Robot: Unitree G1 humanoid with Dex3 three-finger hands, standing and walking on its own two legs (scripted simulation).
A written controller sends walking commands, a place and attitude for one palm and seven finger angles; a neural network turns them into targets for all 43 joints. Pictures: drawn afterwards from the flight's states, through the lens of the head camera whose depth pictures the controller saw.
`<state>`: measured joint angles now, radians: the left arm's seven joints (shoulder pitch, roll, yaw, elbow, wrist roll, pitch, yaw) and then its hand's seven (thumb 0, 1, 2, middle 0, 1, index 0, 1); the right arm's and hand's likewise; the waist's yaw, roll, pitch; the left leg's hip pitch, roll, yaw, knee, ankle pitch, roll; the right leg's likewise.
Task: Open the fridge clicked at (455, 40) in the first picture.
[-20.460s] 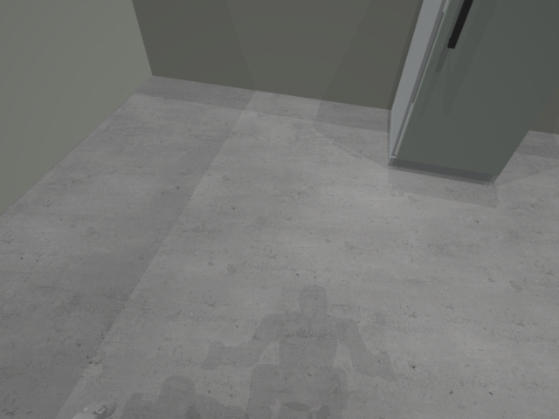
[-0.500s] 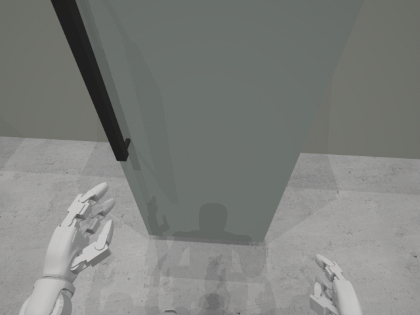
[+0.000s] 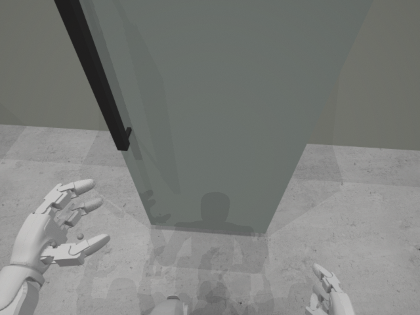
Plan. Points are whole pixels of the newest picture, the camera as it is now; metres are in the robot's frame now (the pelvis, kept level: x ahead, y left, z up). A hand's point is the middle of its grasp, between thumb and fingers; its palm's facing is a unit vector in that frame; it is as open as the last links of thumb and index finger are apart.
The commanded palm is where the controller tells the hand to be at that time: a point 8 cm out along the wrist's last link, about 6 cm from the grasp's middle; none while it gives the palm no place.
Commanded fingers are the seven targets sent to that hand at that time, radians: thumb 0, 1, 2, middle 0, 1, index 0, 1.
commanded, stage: raise the hand to about handle height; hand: left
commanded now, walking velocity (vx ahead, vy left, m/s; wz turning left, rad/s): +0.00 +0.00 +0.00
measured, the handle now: (93, 50) +0.52 +0.24 +0.23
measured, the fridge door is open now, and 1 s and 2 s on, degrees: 0 0 0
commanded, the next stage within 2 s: move the hooked fingers beside the handle in 1.30 s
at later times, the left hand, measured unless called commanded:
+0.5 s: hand (25, 211) +0.25 +0.30 +0.12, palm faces +0.01 -1.00 -0.03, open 13.6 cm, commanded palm +0.22 +0.34 +0.13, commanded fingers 0.00 -0.50 0.30 -0.30 -1.20 -0.30 -1.20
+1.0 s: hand (9, 200) +0.25 +0.30 +0.16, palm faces +0.00 -1.00 -0.05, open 14.0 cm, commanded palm +0.22 +0.35 +0.16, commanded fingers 0.00 -0.50 0.30 -0.30 -1.20 -0.30 -1.20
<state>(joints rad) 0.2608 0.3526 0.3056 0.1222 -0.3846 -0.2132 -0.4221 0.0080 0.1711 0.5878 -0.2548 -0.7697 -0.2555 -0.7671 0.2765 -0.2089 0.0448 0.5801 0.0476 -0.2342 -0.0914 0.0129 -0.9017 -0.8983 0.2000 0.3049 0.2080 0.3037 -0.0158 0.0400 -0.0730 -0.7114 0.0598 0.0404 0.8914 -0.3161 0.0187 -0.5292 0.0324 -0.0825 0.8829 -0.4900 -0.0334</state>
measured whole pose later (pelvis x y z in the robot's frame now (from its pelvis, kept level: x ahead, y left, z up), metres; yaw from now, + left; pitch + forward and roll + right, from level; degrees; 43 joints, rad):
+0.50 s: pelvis +0.00 +0.03 +0.02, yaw +2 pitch +3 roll -3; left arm 0.11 0.41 0.36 0.14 -0.38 -0.12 -0.46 -0.01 -0.40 0.34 -0.29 -1.14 -0.29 -1.13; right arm 0.23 -0.26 0.06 0.55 0.07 -0.24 -0.09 0.01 -0.90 -0.90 0.20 0.30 0.21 0.30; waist 0.03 0.03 -0.06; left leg -0.55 0.02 0.04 0.75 -0.26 0.06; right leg -0.34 0.00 -0.09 0.69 -0.41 0.01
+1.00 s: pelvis -0.01 +0.02 +0.04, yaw +2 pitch +0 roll -2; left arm -0.02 0.46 0.41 0.26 -0.37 -0.04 -0.53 -0.01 -0.50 0.30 -0.30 -1.20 -0.30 -1.19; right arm 0.27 -0.28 0.07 0.60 0.07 -0.24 -0.10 0.01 -0.90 -0.90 0.20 0.30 0.21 0.30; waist 0.02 0.05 -0.01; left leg -0.42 0.01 0.04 0.59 -0.17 0.05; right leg -0.23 0.01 -0.09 0.57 -0.33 -0.01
